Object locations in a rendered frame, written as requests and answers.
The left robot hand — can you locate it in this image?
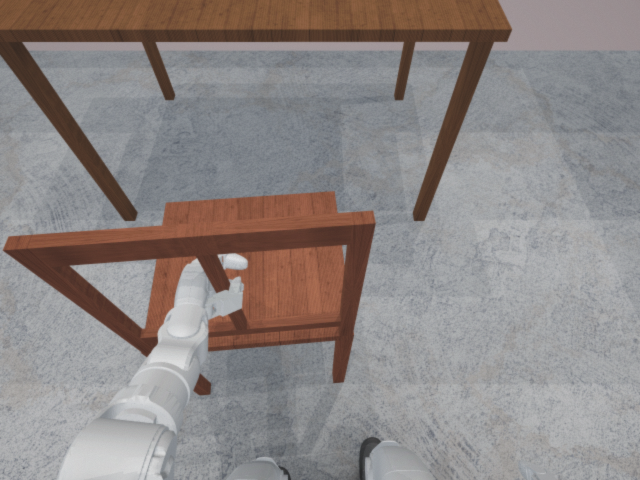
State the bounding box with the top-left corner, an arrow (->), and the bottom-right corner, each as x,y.
174,253 -> 248,320

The table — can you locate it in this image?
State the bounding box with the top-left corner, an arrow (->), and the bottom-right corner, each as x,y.
0,0 -> 512,221

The right robot hand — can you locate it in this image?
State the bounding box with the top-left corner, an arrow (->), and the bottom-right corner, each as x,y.
518,460 -> 557,480

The chair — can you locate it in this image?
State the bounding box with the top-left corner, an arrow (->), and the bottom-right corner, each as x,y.
3,191 -> 376,395

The robot left upper arm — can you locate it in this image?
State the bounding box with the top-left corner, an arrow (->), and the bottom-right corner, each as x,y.
62,417 -> 177,480

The left robot shin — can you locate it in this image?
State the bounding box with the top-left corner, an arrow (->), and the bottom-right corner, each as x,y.
256,457 -> 280,469

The robot left forearm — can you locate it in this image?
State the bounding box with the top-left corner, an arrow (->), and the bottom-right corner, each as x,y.
57,304 -> 208,480

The robot right thigh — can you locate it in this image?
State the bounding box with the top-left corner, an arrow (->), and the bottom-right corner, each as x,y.
365,446 -> 436,480

